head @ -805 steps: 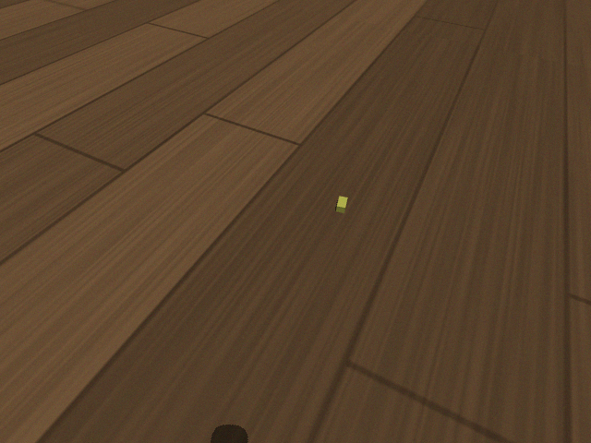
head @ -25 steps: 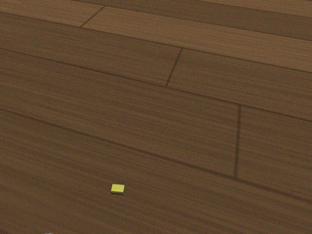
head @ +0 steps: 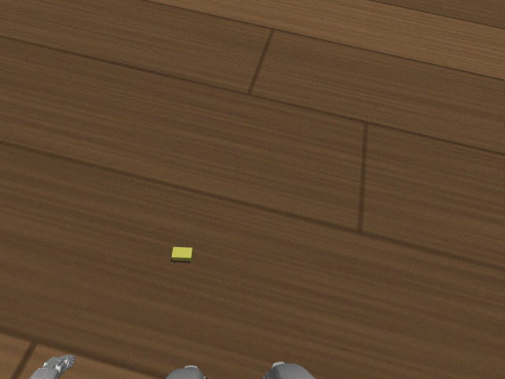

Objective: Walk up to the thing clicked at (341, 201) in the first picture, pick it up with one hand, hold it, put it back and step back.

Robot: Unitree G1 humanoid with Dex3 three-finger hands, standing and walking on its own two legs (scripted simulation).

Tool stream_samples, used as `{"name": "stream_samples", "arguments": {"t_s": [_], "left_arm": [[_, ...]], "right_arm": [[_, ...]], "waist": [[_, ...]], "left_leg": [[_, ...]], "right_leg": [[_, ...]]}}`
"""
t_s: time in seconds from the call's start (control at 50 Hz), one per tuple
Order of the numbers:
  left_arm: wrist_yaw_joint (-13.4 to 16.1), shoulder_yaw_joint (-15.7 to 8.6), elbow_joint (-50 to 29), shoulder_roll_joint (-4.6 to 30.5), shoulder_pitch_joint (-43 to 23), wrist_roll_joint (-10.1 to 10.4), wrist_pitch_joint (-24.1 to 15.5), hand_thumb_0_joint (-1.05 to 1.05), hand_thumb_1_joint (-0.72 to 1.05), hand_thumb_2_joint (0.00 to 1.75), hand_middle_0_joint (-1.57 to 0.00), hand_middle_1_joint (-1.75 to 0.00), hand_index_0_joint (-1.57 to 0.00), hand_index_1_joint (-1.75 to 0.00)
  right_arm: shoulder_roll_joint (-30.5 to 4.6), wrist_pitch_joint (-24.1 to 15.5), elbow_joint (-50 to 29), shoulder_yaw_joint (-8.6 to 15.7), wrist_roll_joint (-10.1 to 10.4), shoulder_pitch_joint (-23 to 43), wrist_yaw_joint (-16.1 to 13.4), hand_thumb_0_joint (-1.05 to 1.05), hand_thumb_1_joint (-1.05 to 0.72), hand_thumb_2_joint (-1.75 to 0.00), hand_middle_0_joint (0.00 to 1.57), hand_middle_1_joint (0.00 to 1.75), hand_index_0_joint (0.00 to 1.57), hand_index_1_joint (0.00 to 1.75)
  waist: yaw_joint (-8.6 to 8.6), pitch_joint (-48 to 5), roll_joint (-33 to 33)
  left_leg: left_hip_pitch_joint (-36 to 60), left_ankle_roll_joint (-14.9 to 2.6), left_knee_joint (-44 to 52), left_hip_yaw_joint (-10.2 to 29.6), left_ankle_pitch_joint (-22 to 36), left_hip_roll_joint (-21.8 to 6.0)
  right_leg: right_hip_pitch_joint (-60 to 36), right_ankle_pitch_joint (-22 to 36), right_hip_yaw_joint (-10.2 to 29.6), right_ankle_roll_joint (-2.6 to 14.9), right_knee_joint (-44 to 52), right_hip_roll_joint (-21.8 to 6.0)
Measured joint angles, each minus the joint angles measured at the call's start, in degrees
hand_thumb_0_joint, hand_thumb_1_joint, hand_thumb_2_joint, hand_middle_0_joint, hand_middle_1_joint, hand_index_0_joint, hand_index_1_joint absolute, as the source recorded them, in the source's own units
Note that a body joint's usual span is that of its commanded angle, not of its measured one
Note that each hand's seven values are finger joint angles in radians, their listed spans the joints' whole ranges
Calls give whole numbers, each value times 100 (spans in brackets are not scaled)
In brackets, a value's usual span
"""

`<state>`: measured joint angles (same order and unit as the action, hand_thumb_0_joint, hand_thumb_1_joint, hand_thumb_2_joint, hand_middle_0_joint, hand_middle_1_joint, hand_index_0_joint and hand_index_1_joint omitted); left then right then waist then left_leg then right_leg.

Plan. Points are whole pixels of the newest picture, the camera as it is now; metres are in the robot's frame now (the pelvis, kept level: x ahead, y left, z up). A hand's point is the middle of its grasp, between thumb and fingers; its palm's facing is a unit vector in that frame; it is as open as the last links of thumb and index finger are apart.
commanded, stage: walk up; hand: left
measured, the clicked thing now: (182, 254) +0.57 +0.23 -0.75
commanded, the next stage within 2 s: stand in 1.38 s
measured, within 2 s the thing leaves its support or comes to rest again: neither
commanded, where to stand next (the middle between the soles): +0.20 -0.02 m, yaw +2 degrees
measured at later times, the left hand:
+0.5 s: hand out of the picture -0.01 +0.24 -0.15, palm faces +0.04 -0.93 -0.36, open 7.4 cm
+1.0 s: hand out of the picture -0.15 +0.22 -0.14, palm faces +0.05 -0.92 -0.39, open 7.4 cm
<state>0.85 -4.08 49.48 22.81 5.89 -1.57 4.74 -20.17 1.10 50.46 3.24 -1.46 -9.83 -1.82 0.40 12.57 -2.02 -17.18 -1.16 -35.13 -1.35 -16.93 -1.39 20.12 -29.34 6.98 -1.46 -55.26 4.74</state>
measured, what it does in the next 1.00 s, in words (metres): walks backwards: right foot, then left foot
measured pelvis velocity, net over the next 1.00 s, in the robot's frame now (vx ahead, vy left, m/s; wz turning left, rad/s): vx -0.20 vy -0.05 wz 0.03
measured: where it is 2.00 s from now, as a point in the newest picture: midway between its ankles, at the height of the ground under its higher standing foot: outside the picture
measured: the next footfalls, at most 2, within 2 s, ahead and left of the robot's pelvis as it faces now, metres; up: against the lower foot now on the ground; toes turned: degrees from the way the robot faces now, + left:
right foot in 0.08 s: -0.02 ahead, -0.13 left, +0.00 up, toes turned +2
left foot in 0.42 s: -0.14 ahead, +0.08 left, +0.00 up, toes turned -1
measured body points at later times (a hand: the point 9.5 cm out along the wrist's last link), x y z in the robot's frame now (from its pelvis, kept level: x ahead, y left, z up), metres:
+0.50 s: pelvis -0.14 -0.02 -0.01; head -0.08 +0.00 +0.43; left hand -0.01 +0.29 -0.13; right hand -0.03 -0.33 -0.12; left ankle -0.13 +0.08 -0.73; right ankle -0.09 -0.14 -0.70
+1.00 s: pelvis -0.20 -0.05 +0.00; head -0.19 -0.06 +0.45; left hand -0.15 +0.27 -0.11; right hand -0.12 -0.36 -0.13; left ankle -0.18 +0.08 -0.73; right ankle -0.22 -0.18 -0.73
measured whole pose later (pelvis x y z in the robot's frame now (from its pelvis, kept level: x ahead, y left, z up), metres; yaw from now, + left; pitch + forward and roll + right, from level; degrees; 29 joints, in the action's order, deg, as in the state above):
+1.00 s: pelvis -0.20 -0.05 +0.00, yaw +2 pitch -3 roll +0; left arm -0.6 -3.1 54.6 20.3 13.5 -1.9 -1.0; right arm -22.2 0.2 54.8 3.1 -1.1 -13.9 0.6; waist -1.5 4.0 1.8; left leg -14.5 0.3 -34.1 3.1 -19.2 0.9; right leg 10.1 -20.9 0.7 -0.7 -33.9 -1.1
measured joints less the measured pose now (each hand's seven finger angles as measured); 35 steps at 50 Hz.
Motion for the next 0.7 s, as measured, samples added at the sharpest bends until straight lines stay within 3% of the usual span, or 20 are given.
{"name": "stream_samples", "arguments": {"t_s": [0.04, 0.08, 0.12, 0.18, 0.26, 0.3, 0.36, 0.42, 0.44, 0.46, 0.5, 0.54, 0.58, 0.62, 0.7], "left_arm": [[-28, -13, -15, -8, 43, -3, -17, 0, 90, 90, -21, -30, -20, -30], [-52, -30, -21, -32, 110, -16, -71, 0, 90, 90, -21, -30, -20, -30], [-62, -39, 10, -158, 122, -63, -125, 0, 90, 90, -21, -30, -20, -30], [-112, 20, -95, -207, 218, -41, -149, 0, 90, 90, -21, -30, -20, -30], [-69, 51, -308, -306, 231, -62, -112, 0, 90, 90, -21, -30, -20, -30], [-50, 52, -463, -313, 179, -88, -97, 0, 90, 90, -21, -30, -20, -30], [-26, 48, -706, -271, 85, -103, -115, 0, 90, 90, -21, -30, -20, -30], [-43, 72, -830, -176, -6, -52, -103, 0, 90, 90, -21, -30, -20, -30], [-49, 64, -808, -113, -51, -31, -86, 0, 90, 90, -21, -30, -20, -30], [-40, 48, -752, -88, -61, -10, -62, 0, 90, 90, -21, -30, -20, -30], [-16, 22, -583, -101, -17, -24, 3, 0, 90, 90, -21, -30, -20, -30], [-17, -11, -439, -66, 77, 18, 33, 0, 90, 90, -21, -30, -20, -30], [-44, -41, -339, -41, 219, 37, -4, 0, 90, 90, -21, -30, -20, -30], [-83, -54, -233, -26, 401, 33, -65, 0, 90, 90, -21, -30, -20, -30], [-164, -1, 83, 19, 745, 15, -187, 0, 90, 90, -21, -30, -20, -30]], "right_arm": [[-68, 4, -105, -3, 5, 70, 6, 0, -90, -90, 21, 31, 20, 30], [-148, 47, -179, -5, 23, 141, 17, 0, -90, -90, 21, 31, 20, 30], [-256, 107, -173, 8, 75, 280, 9, 0, -90, -90, 21, 31, 20, 30], [-225, 189, -148, -5, 140, 355, -59, 0, -90, -90, 20, 30, 20, 30], [-272, 110, -207, -69, 176, 249, -82, 0, -90, -90, 20, 30, 20, 30], [-283, 72, -224, -89, 164, 176, -99, 0, -90, -90, 20, 30, 20, 30], [-257, 41, -235, -98, 104, 73, -90, 0, -90, -90, 20, 30, 20, 30], [-221, -21, -216, -69, 35, -23, -41, 0, -90, -90, 20, 30, 20, 30], [-144, -36, -163, -53, -7, -6, -32, 0, -90, -90, 20, 30, 20, 30], [-95, -30, -134, -67, -39, -3, 5, 0, -90, -90, 20, 30, 20, 30], [-63, -39, -125, -95, -71, -27, 75, 0, -90, -90, 20, 30, 20, 30], [-4, -63, -104, -120, -83, -62, 67, 0, -90, -90, 21, 31, 20, 30], [14, -82, -109, -117, -79, -90, 59, 0, -90, -90, 21, 31, 20, 30], [4, -94, -130, -87, -88, -85, 77, 1, -90, -90, 21, 31, 20, 30], [-65, -114, -228, -57, -134, -53, 158, 0, -90, -90, 21, 31, 20, 30]], "waist": [[-27, 4, 45], [-72, -51, 113], [-14, -11, 407], [-87, -119, 318], [-167, -287, 278], [-170, -313, 263], [-153, -293, 195], [-93, -251, 103], [-127, -179, -74], [-175, -145, -171], [-106, -159, -101], [-84, -224, -108], [-112, -296, -105], [-126, -361, -80], [-113, -508, -27]], "left_leg": [[-151, 42, -149, -56, 5, -42], [-333, 105, -389, -108, -40, -103], [-489, 116, -649, 114, -27, -240], [-859, 89, -2013, 607, -1269, 275], [-949, 170, -3065, 806, -1331, 658], [-774, 224, -2892, 721, -1341, 646], [-332, 228, -1868, 449, -1330, 479], [246, 88, -374, 215, -577, 354], [295, 5, -261, 130, -432, 448], [270, -49, -297, 60, -404, 470], [181, -97, -351, 125, -345, 336], [170, -72, -164, 151, -161, 228], [144, -46, 20, 137, 15, 130], [109, -25, 134, 112, 142, 44], [-24, 3, 84, -7, 206, -73]], "right_leg": [[-290, 119, -166, 67, 712, -152], [-671, 643, -321, 165, 1714, -261], [-758, 738, -479, 245, 1914, -99], [-589, 829, -424, 332, 1784, -227], [-429, 1087, -413, 345, 1924, -355], [-319, 1178, -481, 346, 1930, -386], [-115, 1264, -630, 328, 1825, -428], [152, 1227, -795, 269, 1487, -484], [226, 1208, -722, 254, 1338, -576], [317, 837, -579, 260, 1114, -527], [536, 19, -280, 249, 156, -145], [682, -95, 21, 258, -784, 143], [642, 49, 125, 226, -1187, 201], [372, 141, 105, 147, -894, 81], [-496, -60, -152, 71, 882, -315]]}}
